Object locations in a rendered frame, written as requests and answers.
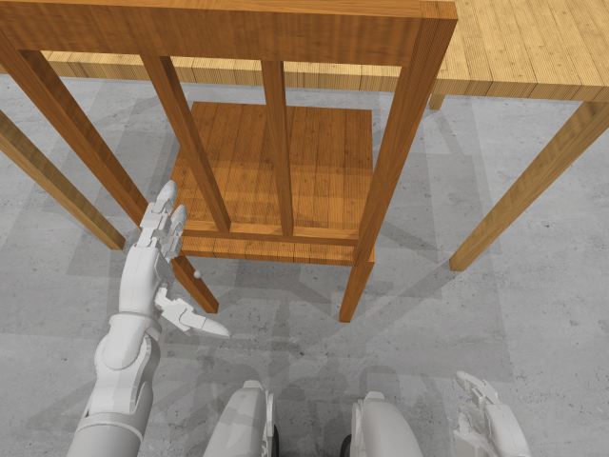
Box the chair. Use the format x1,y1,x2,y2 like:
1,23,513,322
0,0,459,323

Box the table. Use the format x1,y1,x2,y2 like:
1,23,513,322
0,0,609,271

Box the robot right hand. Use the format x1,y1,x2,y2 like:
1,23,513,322
453,371,533,457

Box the robot left forearm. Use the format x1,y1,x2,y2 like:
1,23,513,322
66,312,162,457

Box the robot left hand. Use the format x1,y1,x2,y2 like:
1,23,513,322
119,180,231,339

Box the right robot shin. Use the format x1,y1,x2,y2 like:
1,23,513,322
350,391,384,457

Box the robot left thigh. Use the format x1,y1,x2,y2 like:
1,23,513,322
203,387,275,457

